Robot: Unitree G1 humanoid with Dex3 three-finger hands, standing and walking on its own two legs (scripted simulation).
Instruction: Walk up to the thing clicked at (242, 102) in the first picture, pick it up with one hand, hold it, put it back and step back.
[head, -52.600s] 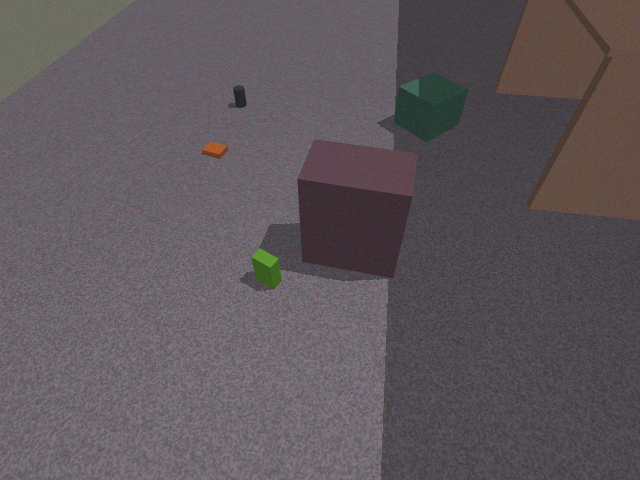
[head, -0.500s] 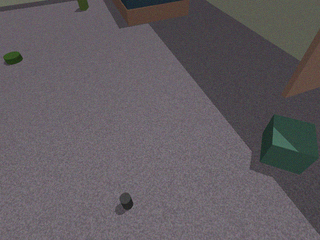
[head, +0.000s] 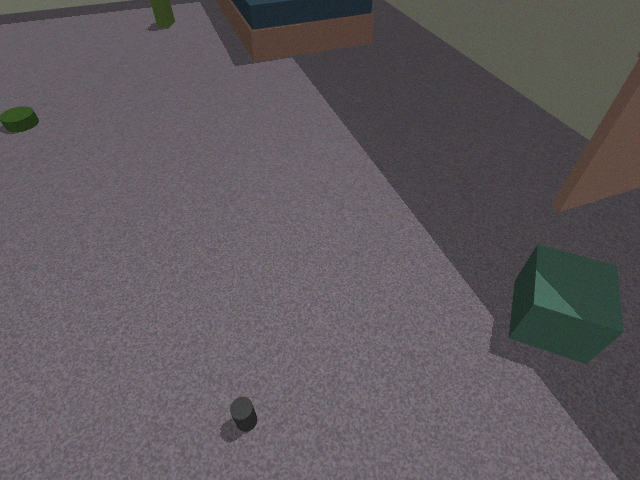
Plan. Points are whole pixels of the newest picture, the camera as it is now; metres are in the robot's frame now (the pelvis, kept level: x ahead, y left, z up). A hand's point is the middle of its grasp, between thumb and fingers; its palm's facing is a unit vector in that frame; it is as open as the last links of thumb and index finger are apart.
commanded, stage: walk up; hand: left
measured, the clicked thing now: (244, 414) +0.44 +0.25 -0.73
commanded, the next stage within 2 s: stand in 0.54 s
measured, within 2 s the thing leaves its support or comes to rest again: neither
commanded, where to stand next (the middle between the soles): +0.06 -0.01 m, yaw +1 degrees
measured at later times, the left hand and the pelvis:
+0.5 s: hand out of the picture +0.08 +0.25 -0.16, palm faces +0.01 -0.94 -0.34, open 7.4 cm; pelvis +0.01 +0.00 +0.00, yaw +1 degrees
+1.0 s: hand out of the picture +0.09 +0.25 -0.15, palm faces -0.02 -0.94 -0.34, open 7.4 cm; pelvis +0.01 +0.00 +0.00, yaw +0 degrees
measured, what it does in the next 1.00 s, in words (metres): stands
